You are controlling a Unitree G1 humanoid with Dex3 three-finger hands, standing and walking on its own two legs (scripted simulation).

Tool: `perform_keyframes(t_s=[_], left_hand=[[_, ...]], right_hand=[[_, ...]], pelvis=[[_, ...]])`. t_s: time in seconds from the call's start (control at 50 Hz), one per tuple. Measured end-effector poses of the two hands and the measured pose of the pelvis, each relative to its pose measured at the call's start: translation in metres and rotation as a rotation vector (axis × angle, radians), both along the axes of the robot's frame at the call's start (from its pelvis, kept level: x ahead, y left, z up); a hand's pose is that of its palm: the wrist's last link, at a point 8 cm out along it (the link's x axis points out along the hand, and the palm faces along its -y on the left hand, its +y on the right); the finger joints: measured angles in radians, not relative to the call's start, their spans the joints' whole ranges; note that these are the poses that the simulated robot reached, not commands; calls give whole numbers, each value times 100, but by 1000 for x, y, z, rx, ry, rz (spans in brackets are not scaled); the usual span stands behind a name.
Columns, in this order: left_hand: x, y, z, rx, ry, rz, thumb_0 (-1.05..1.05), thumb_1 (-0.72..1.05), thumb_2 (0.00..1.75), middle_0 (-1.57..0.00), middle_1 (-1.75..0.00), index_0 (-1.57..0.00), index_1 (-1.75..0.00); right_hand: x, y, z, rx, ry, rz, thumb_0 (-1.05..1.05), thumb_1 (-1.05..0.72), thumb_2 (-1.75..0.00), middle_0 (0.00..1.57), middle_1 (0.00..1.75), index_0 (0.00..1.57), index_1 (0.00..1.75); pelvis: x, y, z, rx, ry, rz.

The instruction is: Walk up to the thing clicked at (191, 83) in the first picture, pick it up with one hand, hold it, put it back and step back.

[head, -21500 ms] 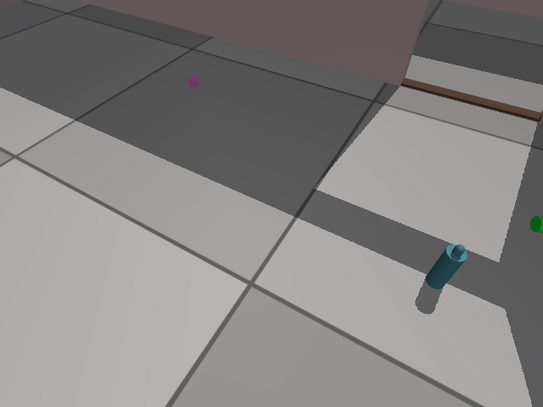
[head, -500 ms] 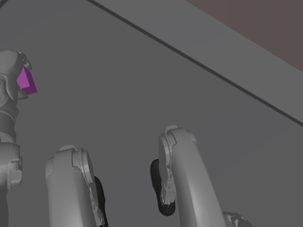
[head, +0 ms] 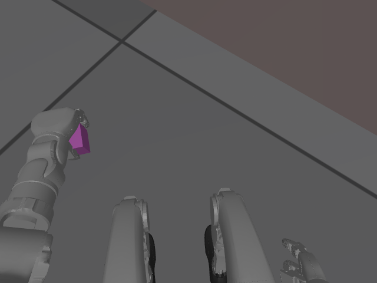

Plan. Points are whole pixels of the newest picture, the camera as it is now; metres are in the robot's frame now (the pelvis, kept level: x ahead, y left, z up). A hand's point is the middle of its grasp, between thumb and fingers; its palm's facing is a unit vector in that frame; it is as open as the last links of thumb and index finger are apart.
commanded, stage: lift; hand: left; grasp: from above
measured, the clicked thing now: (72, 140) +0.44 +0.26 -0.11
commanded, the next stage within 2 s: hold in 0.88 s
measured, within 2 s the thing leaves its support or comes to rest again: neither
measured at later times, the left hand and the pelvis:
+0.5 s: hand (34, 129) +0.38 +0.23 +0.09, palm faces -0.43 -0.12 -0.90, open 9.1 cm; pelvis +0.04 -0.01 +0.17, yaw +1 degrees
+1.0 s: hand (12, 90) +0.40 +0.22 +0.17, palm faces -0.41 -0.12 -0.90, open 9.1 cm; pelvis +0.08 -0.01 +0.24, yaw +1 degrees
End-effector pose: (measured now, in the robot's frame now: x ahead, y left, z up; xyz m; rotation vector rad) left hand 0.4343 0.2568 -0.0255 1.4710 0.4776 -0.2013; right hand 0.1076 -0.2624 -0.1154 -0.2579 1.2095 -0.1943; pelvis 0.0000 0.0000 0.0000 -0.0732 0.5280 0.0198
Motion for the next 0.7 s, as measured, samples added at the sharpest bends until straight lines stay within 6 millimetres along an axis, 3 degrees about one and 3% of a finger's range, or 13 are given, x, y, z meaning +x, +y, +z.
perform_keyframes(t_s=[0.2,0.34,0.5,0.7], left_hand=[[-33,-10,87,-7,8,18,1,14,40,-80,-42,-80,-42],[-46,-18,136,-4,10,22,1,14,40,-80,-42,-79,-42],[-49,-26,175,2,15,33,1,14,40,-80,-42,-79,-42],[-42,-34,211,2,10,46,0,15,40,-79,-43,-79,-43]], right_hand=[[6,7,81,21,-64,-38,1,-90,-89,21,30,20,30],[5,3,132,7,-98,-63,1,-90,-89,21,30,20,30],[9,-5,175,-9,-118,-78,1,-90,-89,21,30,20,30],[22,-5,207,10,-111,-85,1,-89,-89,21,30,20,30]], pelvis=[[11,-3,82,23,-102,4],[22,-4,131,34,-176,5],[36,-6,173,46,-241,4],[55,-7,209,58,-296,0]])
